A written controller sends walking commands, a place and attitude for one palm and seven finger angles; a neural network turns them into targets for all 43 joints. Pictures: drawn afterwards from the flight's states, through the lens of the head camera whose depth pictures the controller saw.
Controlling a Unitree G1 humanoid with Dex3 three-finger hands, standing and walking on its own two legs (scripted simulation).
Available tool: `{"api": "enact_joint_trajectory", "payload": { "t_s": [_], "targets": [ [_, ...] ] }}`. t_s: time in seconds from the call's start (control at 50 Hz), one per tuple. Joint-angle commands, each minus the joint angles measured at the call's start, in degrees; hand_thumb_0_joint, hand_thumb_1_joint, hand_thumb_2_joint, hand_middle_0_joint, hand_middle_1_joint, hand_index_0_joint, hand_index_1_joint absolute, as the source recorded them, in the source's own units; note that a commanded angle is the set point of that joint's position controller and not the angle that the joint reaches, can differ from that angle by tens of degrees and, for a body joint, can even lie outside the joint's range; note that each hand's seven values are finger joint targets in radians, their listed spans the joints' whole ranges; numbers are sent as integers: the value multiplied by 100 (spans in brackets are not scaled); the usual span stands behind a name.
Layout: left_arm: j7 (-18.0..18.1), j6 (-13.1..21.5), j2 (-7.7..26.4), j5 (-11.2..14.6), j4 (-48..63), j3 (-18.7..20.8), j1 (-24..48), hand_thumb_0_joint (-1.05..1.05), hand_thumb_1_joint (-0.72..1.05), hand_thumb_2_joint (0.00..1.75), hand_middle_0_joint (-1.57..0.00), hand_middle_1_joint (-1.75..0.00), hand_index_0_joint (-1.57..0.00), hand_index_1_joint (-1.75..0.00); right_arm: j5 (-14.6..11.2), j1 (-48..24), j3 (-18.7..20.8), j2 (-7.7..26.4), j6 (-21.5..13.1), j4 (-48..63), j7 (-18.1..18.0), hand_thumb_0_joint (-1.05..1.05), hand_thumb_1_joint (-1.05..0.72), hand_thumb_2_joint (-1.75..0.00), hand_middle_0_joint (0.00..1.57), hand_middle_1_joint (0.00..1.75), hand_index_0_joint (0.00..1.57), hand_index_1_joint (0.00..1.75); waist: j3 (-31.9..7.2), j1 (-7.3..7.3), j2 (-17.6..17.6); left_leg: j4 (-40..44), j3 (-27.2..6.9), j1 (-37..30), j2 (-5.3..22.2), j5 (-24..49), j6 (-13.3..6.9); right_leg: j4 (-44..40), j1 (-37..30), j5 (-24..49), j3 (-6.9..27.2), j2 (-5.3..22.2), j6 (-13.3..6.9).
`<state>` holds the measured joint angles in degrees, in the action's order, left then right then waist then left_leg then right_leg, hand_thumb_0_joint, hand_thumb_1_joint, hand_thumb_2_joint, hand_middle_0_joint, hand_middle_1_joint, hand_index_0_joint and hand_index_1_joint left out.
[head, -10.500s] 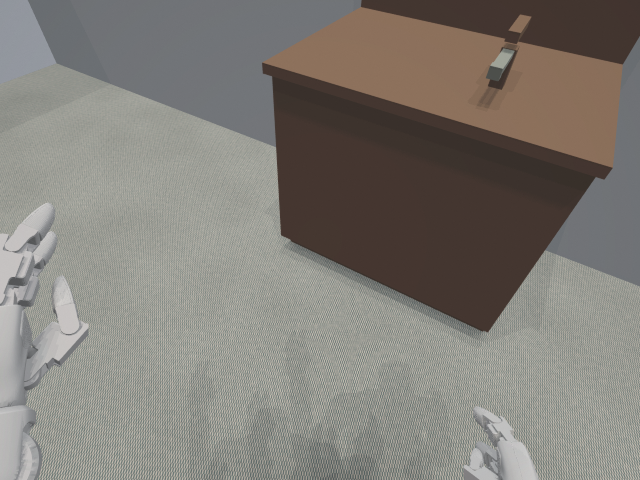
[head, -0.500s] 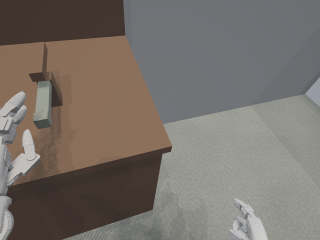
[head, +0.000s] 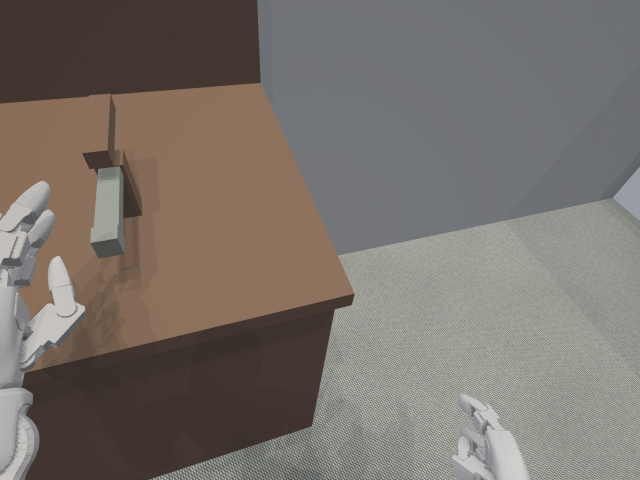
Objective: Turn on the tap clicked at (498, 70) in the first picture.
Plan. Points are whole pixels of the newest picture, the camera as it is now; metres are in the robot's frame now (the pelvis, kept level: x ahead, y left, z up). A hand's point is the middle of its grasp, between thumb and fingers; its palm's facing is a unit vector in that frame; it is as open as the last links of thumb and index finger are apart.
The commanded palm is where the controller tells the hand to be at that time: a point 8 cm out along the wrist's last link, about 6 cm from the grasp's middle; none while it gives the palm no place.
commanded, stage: look again from close up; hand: left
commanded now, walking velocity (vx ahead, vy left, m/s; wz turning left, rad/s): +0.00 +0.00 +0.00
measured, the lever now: (108, 241) +0.33 +0.29 +0.12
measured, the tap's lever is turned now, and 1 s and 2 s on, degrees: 0 0 0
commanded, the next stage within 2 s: turn the palm inward beside the body in 0.20 s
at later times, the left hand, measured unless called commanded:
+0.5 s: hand (85, 278) +0.24 +0.25 +0.17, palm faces +0.42 -0.86 -0.30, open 7.4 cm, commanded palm +0.16 +0.27 +0.17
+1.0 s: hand (131, 320) +0.21 +0.20 +0.16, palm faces +0.50 -0.82 -0.28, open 7.4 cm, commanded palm +0.15 +0.25 +0.17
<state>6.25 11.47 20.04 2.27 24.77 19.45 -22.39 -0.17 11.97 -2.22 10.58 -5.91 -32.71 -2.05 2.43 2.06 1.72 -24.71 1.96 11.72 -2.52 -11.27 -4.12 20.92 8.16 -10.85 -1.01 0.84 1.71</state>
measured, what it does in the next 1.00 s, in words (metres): shifts its weight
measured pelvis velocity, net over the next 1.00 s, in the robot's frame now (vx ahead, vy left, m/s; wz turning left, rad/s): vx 0.01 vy -0.07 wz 0.06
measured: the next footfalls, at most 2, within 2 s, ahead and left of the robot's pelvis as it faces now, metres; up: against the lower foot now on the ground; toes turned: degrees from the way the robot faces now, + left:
none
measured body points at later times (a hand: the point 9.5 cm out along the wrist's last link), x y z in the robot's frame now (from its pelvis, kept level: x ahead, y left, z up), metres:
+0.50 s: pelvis -0.01 -0.02 -0.01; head -0.01 -0.03 +0.44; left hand +0.21 +0.30 +0.19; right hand +0.19 -0.23 -0.09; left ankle +0.02 +0.07 -0.74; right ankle +0.00 -0.14 -0.74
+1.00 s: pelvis +0.01 -0.07 -0.02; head +0.00 -0.10 +0.43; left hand +0.18 +0.25 +0.17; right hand +0.22 -0.29 -0.11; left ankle +0.02 +0.07 -0.74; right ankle +0.00 -0.14 -0.74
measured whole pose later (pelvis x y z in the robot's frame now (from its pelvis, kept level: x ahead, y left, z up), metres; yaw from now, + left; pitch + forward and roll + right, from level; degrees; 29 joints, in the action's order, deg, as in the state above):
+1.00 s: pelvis +0.01 -0.07 -0.02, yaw +3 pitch -1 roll +0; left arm 3.9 -1.9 20.6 10.8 20.7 21.0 -18.0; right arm -1.1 9.0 -0.7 14.1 -6.9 -40.2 -5.2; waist -2.2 4.2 -2.9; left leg -37.4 -2.8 18.4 -0.2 -18.2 1.5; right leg 37.5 15.2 -21.7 -4.0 -2.6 -3.8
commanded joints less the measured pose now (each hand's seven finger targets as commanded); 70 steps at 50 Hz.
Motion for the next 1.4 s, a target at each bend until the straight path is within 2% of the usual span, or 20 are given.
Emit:
{"api": "enact_joint_trajectory", "payload": {
  "t_s": [0.0,0.26,0.28,0.3,0.32,0.34,0.36,0.38,0.46,0.5,0.54,0.58,0.6,0.7,0.76,0.84,0.96,1.02,1.08,1.38],
  "targets": [
    [72,304,793,-31,1109,416,584,0,90,90,-20,-30,-20,-30,5,-567,360,797,-318,872,-64,0,-90,-90,20,30,20,30,-677,-75,-493,730,-595,117,567,-97,368,-251,-274,325,215,58,-223],
    [92,347,850,-7,1218,529,326,0,90,90,-20,-30,-20,-30,-29,-522,411,794,-329,871,-55,0,-90,-90,20,30,20,30,-696,-50,-541,752,-663,186,569,47,364,-98,-428,433,174,32,-232],
    [268,1124,5104,-219,2864,1893,5498,0,90,90,-20,-30,-20,-30,-290,0,-744,1018,-111,1776,-487,0,-90,-90,20,30,20,30,-317,-461,-2195,890,-1092,1728,668,-1026,287,1078,-1159,-307,56,-326,58],
    [-50,72,2062,-617,-311,1591,3134,0,90,90,-20,-30,-20,-30,331,-309,329,742,-316,508,-358,0,-90,-90,20,30,20,30,-1383,293,-1957,372,-954,-855,644,1617,976,1212,338,-6,-118,-302,-376],
    [-275,-320,732,26,-320,235,2078,0,90,90,-20,-30,-20,-30,214,-221,321,844,-326,546,4,0,-90,-90,20,30,20,30,-1536,-104,-1484,309,-881,-1550,648,2702,1285,1032,1008,-246,-292,-458,-367],
    [-448,-536,732,500,268,492,2162,0,90,90,-20,-30,-20,-30,174,-406,445,1097,-357,563,59,0,-90,-90,20,30,20,30,-1802,148,-1072,287,-784,-1648,541,2460,1181,1020,974,-111,-184,-406,-329],
    [-584,-805,975,707,-162,660,1721,0,90,90,-20,-30,-20,-30,123,-553,452,1226,-354,494,59,0,-90,-90,20,30,20,30,-1633,260,-625,213,-640,-1296,458,1916,1023,900,835,57,-272,-371,-345],
    [-698,-1093,664,770,-500,404,1359,0,90,90,-20,-30,-20,-30,43,-766,346,1218,-288,550,98,0,-90,-90,20,30,20,30,-1161,274,-641,224,-511,-866,386,1338,975,729,799,204,-362,-372,-369],
    [-539,-1078,899,269,575,309,931,0,90,90,-20,-30,-20,-30,59,-1142,298,1157,-159,776,203,0,-90,-90,20,30,20,30,-868,189,-30,158,-550,-158,368,551,610,839,763,197,-471,-331,-347],
    [-279,-731,1456,293,1147,888,1162,0,90,90,-20,-30,-20,-30,119,-1216,329,1095,-125,828,127,0,-90,-90,20,30,20,30,-1175,235,-234,36,-442,-94,285,220,515,814,722,-48,-360,-303,-355],
    [-76,-390,1402,430,1023,1047,1207,0,90,90,-20,-30,-20,-30,119,-1176,294,977,-142,700,60,0,-90,-90,20,30,20,30,-1065,195,-211,-170,-382,7,236,-72,412,832,893,-351,-296,-329,-322],
    [163,-136,1837,421,1218,1376,1587,0,90,90,-20,-30,-20,-30,126,-1078,284,948,-165,569,-13,0,-90,-90,20,30,20,30,-1082,217,-614,-303,-345,108,188,-443,376,808,992,-676,-189,-314,-315],
    [226,-82,1590,386,1187,1130,1765,0,90,90,-20,-30,-20,-30,134,-1078,291,890,-206,574,-16,0,-90,-90,20,30,20,30,-1172,166,-843,-393,-329,127,139,-470,348,770,1001,-741,-135,-255,-325],
    [27,-566,1335,488,433,585,1995,0,90,90,-20,-30,-20,-30,8,-1155,258,938,-309,338,-217,0,-90,-90,20,30,20,30,-477,1,-654,-762,-254,604,58,-1039,257,238,1237,-1774,442,87,-224],
    [-180,-955,1395,565,383,521,1984,0,90,90,-20,-30,-20,-30,-39,-1314,289,915,-337,276,-339,0,-90,-90,20,30,20,30,-484,106,-369,-1078,-385,822,181,-951,370,-86,980,-2042,1160,530,-41],
    [-227,-1037,1466,682,499,743,1851,0,90,90,-20,-30,-20,-30,-62,-1375,341,902,-402,187,-384,0,-90,-90,20,30,20,30,-555,202,74,-1210,-551,962,252,-730,420,-41,780,-1604,1378,708,95],
    [-119,-950,1287,918,824,1133,648,0,90,90,-20,-30,-20,-30,-83,-980,372,939,-501,258,-309,0,-90,-90,20,30,20,30,-1373,350,176,-1098,-380,626,149,515,316,929,177,1955,683,440,140],
    [-179,-997,1107,988,1016,1086,258,0,90,90,-20,-30,-20,-30,-115,-778,363,929,-535,334,-284,0,-90,-90,20,30,20,30,-1451,336,73,-1027,-252,340,107,1135,264,1186,194,2830,215,222,85],
    [-149,-969,1042,939,1444,929,442,0,90,90,-20,-30,-20,-30,-119,-731,360,931,-618,367,-294,0,-90,-90,20,30,20,30,-1344,314,-317,-1022,-237,148,100,1371,251,1201,447,2415,40,82,-45],
    [252,-1450,598,765,1728,368,448,0,90,90,-20,-30,-20,-30,-105,-968,233,874,-788,357,-369,0,-90,-90,20,30,20,30,-970,345,-533,-557,-462,89,199,651,347,895,822,222,-193,-135,-306]
  ]
}}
